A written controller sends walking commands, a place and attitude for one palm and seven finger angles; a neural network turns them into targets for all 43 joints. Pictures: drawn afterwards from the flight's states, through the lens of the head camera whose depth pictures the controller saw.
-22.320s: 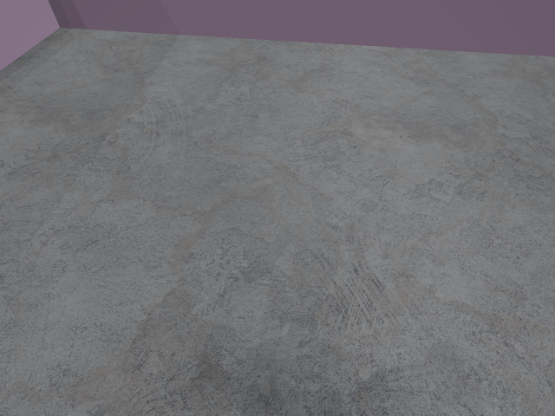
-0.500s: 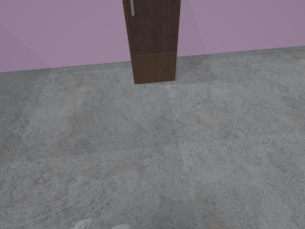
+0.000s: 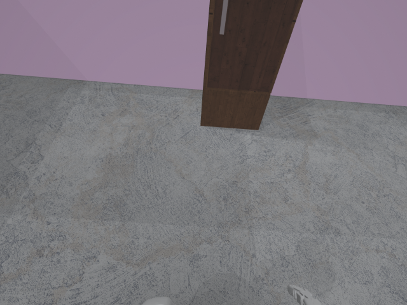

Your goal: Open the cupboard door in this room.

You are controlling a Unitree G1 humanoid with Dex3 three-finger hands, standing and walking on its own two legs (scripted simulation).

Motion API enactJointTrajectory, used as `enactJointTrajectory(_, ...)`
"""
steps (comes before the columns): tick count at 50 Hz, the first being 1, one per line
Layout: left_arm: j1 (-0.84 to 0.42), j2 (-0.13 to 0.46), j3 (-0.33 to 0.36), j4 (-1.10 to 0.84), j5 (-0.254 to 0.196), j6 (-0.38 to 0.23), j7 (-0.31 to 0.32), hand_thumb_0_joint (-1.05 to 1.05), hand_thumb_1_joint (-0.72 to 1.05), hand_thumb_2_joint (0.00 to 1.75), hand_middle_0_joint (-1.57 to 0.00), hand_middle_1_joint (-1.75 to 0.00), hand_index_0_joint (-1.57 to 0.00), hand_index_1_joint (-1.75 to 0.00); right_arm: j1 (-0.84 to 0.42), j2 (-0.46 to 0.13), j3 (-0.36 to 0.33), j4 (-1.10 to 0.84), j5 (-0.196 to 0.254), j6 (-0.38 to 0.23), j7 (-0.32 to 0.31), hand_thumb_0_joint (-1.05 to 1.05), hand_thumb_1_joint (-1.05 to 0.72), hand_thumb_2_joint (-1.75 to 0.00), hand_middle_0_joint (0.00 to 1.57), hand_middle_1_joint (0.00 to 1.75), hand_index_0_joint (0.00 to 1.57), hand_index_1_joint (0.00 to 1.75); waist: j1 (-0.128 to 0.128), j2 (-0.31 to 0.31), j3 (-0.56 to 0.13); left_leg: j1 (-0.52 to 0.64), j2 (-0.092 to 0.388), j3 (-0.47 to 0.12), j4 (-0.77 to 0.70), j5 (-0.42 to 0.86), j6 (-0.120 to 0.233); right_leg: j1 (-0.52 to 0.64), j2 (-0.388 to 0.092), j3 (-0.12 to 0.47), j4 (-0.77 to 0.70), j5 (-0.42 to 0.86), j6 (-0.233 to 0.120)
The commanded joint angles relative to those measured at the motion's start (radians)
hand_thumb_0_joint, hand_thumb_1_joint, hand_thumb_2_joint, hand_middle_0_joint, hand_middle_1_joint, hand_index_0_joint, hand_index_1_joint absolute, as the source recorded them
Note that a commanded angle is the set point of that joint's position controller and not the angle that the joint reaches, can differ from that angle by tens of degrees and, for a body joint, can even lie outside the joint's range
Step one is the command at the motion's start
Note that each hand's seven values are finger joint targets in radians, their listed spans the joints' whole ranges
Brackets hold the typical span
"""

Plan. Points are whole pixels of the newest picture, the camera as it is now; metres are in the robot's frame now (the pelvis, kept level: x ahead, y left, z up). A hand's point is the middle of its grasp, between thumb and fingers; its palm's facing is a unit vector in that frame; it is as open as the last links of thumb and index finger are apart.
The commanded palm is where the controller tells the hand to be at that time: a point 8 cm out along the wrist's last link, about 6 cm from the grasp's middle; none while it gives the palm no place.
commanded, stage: stand and wait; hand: left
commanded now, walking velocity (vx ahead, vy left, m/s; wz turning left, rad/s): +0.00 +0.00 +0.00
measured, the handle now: (223, 13) +1.27 +0.05 +0.01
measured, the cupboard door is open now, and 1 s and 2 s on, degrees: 0 0 0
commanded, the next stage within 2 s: look at it before walking up in 0.98 s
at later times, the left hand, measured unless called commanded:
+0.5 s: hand out of the picture +0.09 +0.15 -0.16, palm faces +0.04 -0.97 -0.22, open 7.2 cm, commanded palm none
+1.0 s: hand out of the picture +0.05 +0.09 -0.16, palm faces +0.09 -0.99 -0.13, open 7.4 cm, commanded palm none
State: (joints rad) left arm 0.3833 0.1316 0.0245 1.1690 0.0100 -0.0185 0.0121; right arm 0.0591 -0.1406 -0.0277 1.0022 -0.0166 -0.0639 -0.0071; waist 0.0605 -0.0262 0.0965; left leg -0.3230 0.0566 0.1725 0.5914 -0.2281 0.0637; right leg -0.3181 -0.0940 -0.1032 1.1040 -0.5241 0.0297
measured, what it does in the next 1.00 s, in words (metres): steps on the spot: right foot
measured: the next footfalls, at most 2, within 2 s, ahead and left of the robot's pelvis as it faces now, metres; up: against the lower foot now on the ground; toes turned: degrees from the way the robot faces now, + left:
right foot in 0.28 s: +0.12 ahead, -0.14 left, +0.00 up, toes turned -6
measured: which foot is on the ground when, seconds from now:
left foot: down 0.00-1.00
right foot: up 0.00-0.26, down 0.28-1.00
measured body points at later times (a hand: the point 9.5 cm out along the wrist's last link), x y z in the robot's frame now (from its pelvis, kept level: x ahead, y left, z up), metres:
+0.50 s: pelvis +0.07 -0.03 +0.01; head +0.07 -0.04 +0.46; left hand +0.09 +0.20 -0.14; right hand +0.04 -0.23 -0.15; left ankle +0.06 +0.08 -0.73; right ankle +0.08 -0.14 -0.73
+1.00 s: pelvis +0.08 -0.05 +0.02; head +0.09 -0.05 +0.46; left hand +0.04 +0.14 -0.15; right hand +0.08 -0.26 -0.15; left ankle +0.06 +0.08 -0.73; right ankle +0.08 -0.14 -0.73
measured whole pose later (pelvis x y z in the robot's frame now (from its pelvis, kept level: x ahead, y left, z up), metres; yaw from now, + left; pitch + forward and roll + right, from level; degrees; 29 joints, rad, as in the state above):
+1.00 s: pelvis +0.08 -0.05 +0.02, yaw +1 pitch -2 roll +1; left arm 0.34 0.07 -0.01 1.16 0.00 -0.02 0.04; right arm 0.28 -0.11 -0.02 1.17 -0.01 -0.01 -0.04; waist 0.00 0.00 0.03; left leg -0.12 0.07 0.13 0.39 -0.23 -0.03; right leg -0.14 -0.01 -0.13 0.41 -0.24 -0.04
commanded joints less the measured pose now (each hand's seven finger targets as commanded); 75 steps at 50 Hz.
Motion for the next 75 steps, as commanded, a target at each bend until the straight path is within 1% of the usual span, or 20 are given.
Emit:
enactJointTrajectory(1, 0.055, 0.024, 0.006, -0.05, 0.005, -0.001, 0.008, 0.0, 0.9, 0.9, -0.2, -0.3, -0.2, -0.3, 0.144, -0.125, -0.018, 0.025, 0.004, 0.0, -0.016, 0.0, -0.9, -0.9, 0.2, 0.3, 0.2, 0.3, -0.034, 0.144, -0.105, 0.075, 0.245, -0.179, -0.307, 0.468, 0.087, -0.059, -0.048, 0.049, -0.04, 0.109, 0.018)
enactJointTrajectory(4, 0.048, 0.018, 0.012, -0.064, 0.009, 0.02, 0.013, 0.0, 0.9, 0.9, -0.2, -0.3, -0.2, -0.3, 0.144, -0.09, -0.024, 0.019, 0.002, 0.006, -0.015, 0.0, -0.9, -0.9, 0.2, 0.3, 0.2, 0.3, -0.026, 0.158, -0.078, -0.004, 0.217, -0.17, -0.36, 0.298, 0.08, -0.021, -0.04, 0.05, -0.13, 0.189, 0.025)
enactJointTrajectory(6, 0.021, 0.015, 0.009, -0.087, 0.013, 0.028, 0.013, 0.0, 0.9, 0.9, -0.2, -0.3, -0.2, -0.3, 0.132, -0.102, -0.026, 0.009, -0.003, 0.013, -0.016, 0.0, -0.9, -0.9, 0.2, 0.3, 0.2, 0.3, -0.023, 0.142, -0.06, -0.006, 0.218, -0.173, -0.371, 0.193, 0.086, -0.014, -0.035, 0.044, -0.227, 0.205, 0.028)
enactJointTrajectory(9, -0.048, 0.03, 0.003, -0.105, 0.013, 0.026, 0.013, 0.0, 0.9, 0.9, -0.2, -0.3, -0.2, -0.3, 0.158, -0.108, -0.028, 0.028, -0.005, 0.026, -0.018, 0.0, -0.9, -0.9, 0.2, 0.3, 0.2, 0.3, -0.042, 0.139, -0.021, -0.003, 0.22, -0.221, -0.355, 0.118, 0.089, 0.039, -0.016, 0.03, -0.387, 0.194, 0.026)
enactJointTrajectory(11, -0.021, 0.046, 0.001, -0.099, 0.013, 0.022, 0.015, 0.0, 0.9, 0.9, -0.2, -0.3, -0.2, -0.3, 0.154, -0.115, -0.028, 0.037, -0.004, 0.032, -0.019, 0.0, -0.9, -0.9, 0.2, 0.3, 0.2, 0.3, -0.02, 0.109, -0.031, 0.012, 0.198, -0.211, -0.3, 0.075, 0.065, 0.107, -0.005, 0.019, -0.533, 0.266, 0.026)
enactJointTrajectory(12, -0.004, 0.063, -0.001, -0.09, 0.013, 0.016, 0.016, 0.0, 0.9, 0.9, -0.2, -0.3, -0.2, -0.3, 0.155, -0.109, -0.025, 0.041, 0.0, 0.035, -0.018, 0.0, -0.9, -0.9, 0.2, 0.3, 0.2, 0.3, -0.01, 0.077, -0.038, 0.006, 0.165, -0.19, -0.256, 0.042, 0.031, 0.157, -0.009, 0.023, -0.636, 0.338, 0.025)
enactJointTrajectory(13, -0.002, 0.091, -0.003, -0.086, 0.014, 0.007, 0.019, 0.0, 0.9, 0.9, -0.2, -0.3, -0.2, -0.3, 0.171, -0.084, -0.018, 0.046, 0.005, 0.035, -0.016, 0.0, -0.9, -0.9, 0.2, 0.3, 0.2, 0.3, -0.017, 0.017, -0.042, 0.012, 0.109, -0.16, -0.21, 0.01, -0.015, 0.171, -0.041, 0.081, -0.727, 0.391, 0.011)
enactJointTrajectory(14, -0.046, 0.125, -0.005, -0.095, 0.011, -0.001, 0.021, 0.0, 0.9, 0.9, -0.2, -0.3, -0.2, -0.3, 0.2, -0.06, -0.013, 0.055, 0.01, 0.038, -0.011, 0.0, -0.9, -0.9, 0.2, 0.3, 0.2, 0.3, -0.046, -0.028, -0.028, 0.011, 0.067, -0.147, -0.202, -0.014, -0.048, 0.157, -0.105, 0.149, -0.765, 0.417, -0.02)
enactJointTrajectory(15, -0.072, 0.143, -0.005, -0.097, 0.006, -0.007, 0.019, 0.0, 0.9, 0.9, -0.2, -0.3, -0.2, -0.3, 0.217, -0.051, -0.004, 0.065, 0.006, 0.041, -0.008, 0.0, -0.9, -0.9, 0.2, 0.3, 0.2, 0.3, -0.062, -0.068, -0.022, 0.055, 0.033, -0.123, -0.207, -0.008, -0.066, 0.1, -0.137, 0.176, -0.766, 0.436, -0.053)
enactJointTrajectory(16, -0.094, 0.157, -0.001, -0.097, 0.0, -0.016, 0.017, 0.0, 0.9, 0.9, -0.2, -0.3, -0.2, -0.3, 0.241, -0.057, -0.002, 0.081, 0.0, 0.046, -0.009, 0.0, -0.9, -0.9, 0.2, 0.3, 0.2, 0.3, -0.073, -0.178, -0.035, 0.113, 0.023, -0.11, -0.197, -0.003, -0.075, 0.06, -0.135, 0.19, -0.786, 0.427, -0.075)
enactJointTrajectory(17, -0.11, 0.146, -0.005, -0.095, -0.004, -0.017, 0.017, 0.0, 0.9, 0.9, -0.2, -0.3, -0.2, -0.3, 0.256, -0.067, -0.001, 0.097, 0.0, 0.046, -0.01, 0.0, -0.9, -0.9, 0.2, 0.3, 0.2, 0.3, -0.08, -0.162, -0.026, 0.165, 0.031, -0.113, -0.208, 0.022, -0.072, 0.018, -0.127, 0.174, -0.798, 0.397, -0.078)
enactJointTrajectory(18, -0.116, 0.135, -0.009, -0.096, -0.006, -0.016, 0.018, 0.0, 0.9, 0.9, -0.2, -0.3, -0.2, -0.3, 0.277, -0.066, 0.001, 0.111, 0.0, 0.041, -0.011, 0.0, -0.9, -0.9, 0.2, 0.3, 0.2, 0.3, -0.084, -0.102, -0.042, 0.192, 0.049, -0.126, -0.237, 0.08, -0.065, 0.029, -0.099, 0.145, -0.774, 0.413, -0.068)
enactJointTrajectory(19, -0.109, 0.124, -0.009, -0.094, -0.006, -0.014, 0.02, 0.0, 0.9, 0.9, -0.2, -0.3, -0.2, -0.3, 0.283, -0.069, 0.004, 0.123, 0.002, 0.036, -0.011, 0.0, -0.9, -0.9, 0.2, 0.3, 0.2, 0.3, -0.072, -0.033, -0.048, 0.183, 0.066, -0.14, -0.253, 0.14, -0.059, 0.073, -0.071, 0.11, -0.746, 0.451, -0.053)
enactJointTrajectory(21, -0.076, 0.113, -0.011, -0.078, -0.01, -0.015, 0.024, 0.0, 0.9, 0.9, -0.2, -0.3, -0.2, -0.3, 0.288, -0.067, 0.009, 0.135, 0.004, 0.027, -0.016, 0.0, -0.9, -0.9, 0.2, 0.3, 0.2, 0.3, -0.058, 0.007, -0.088, 0.185, 0.078, -0.138, -0.259, 0.213, -0.053, 0.148, -0.061, 0.096, -0.733, 0.531, -0.044)
enactJointTrajectory(29, -0.036, 0.09, -0.016, -0.049, -0.01, -0.006, 0.033, 0.0, 0.9, 0.9, -0.2, -0.3, -0.2, -0.3, 0.314, -0.042, 0.011, 0.166, 0.01, 0.04, -0.025, 0.0, -0.9, -0.9, 0.2, 0.3, 0.2, 0.3, -0.054, 0.024, -0.023, 0.18, 0.078, -0.128, -0.278, 0.13, -0.058, 0.141, -0.053, 0.094, -0.776, 0.469, -0.048)
enactJointTrajectory(33, -0.016, 0.076, -0.018, -0.04, -0.009, -0.008, 0.034, 0.0, 0.9, 0.9, -0.2, -0.3, -0.2, -0.3, 0.32, -0.032, 0.01, 0.168, 0.009, 0.042, -0.028, 0.0, -0.9, -0.9, 0.2, 0.3, 0.2, 0.3, -0.06, 0.017, -0.027, 0.199, 0.078, -0.123, -0.272, 0.128, -0.057, 0.13, -0.052, 0.1, -0.783, 0.48, -0.052)
enactJointTrajectory(39, 0.004, 0.062, -0.018, -0.032, -0.006, -0.009, 0.036, 0.0, 0.9, 0.9, -0.2, -0.3, -0.2, -0.3, 0.318, -0.028, 0.007, 0.165, 0.01, 0.048, -0.03, 0.0, -0.9, -0.9, 0.2, 0.3, 0.2, 0.3, -0.064, 0.017, 0.004, 0.192, 0.073, -0.122, -0.264, 0.084, -0.06, 0.097, -0.047, 0.107, -0.801, 0.414, -0.053)
enactJointTrajectory(51, 0.028, 0.049, -0.019, -0.028, -0.003, -0.013, 0.035, 0.0, 0.9, 0.9, -0.2, -0.3, -0.2, -0.3, 0.3, -0.029, 0.005, 0.153, 0.008, 0.048, -0.032, 0.0, -0.9, -0.9, 0.2, 0.3, 0.2, 0.3, -0.063, 0.02, 0.012, 0.198, 0.072, -0.119, -0.252, 0.085, -0.06, 0.082, -0.048, 0.114, -0.809, 0.422, -0.057)
enactJointTrajectory(69, 0.008, 0.071, -0.013, -0.045, -0.004, -0.012, 0.035, 0.0, 0.9, 0.9, -0.2, -0.3, -0.2, -0.3, 0.317, -0.041, 0.003, 0.15, 0.008, 0.044, -0.03, 0.0, -0.9, -0.9, 0.2, 0.3, 0.2, 0.3, -0.057, 0.004, -0.003, 0.183, 0.078, -0.123, -0.258, 0.091, -0.057, 0.117, -0.043, 0.103, -0.792, 0.436, -0.059)
enactJointTrajectory(75, 0.007, 0.075, -0.012, -0.047, -0.003, -0.011, 0.034, 0.0, 0.9, 0.9, -0.2, -0.3, -0.2, -0.3, 0.314, -0.042, 0.004, 0.15, 0.008, 0.041, -0.03, 0.0, -0.9, -0.9, 0.2, 0.3, 0.2, 0.3, -0.056, 0.023, 0.005, 0.178, 0.078, -0.123, -0.263, 0.098, -0.055, 0.121, -0.042, 0.102, -0.79, 0.438, -0.057)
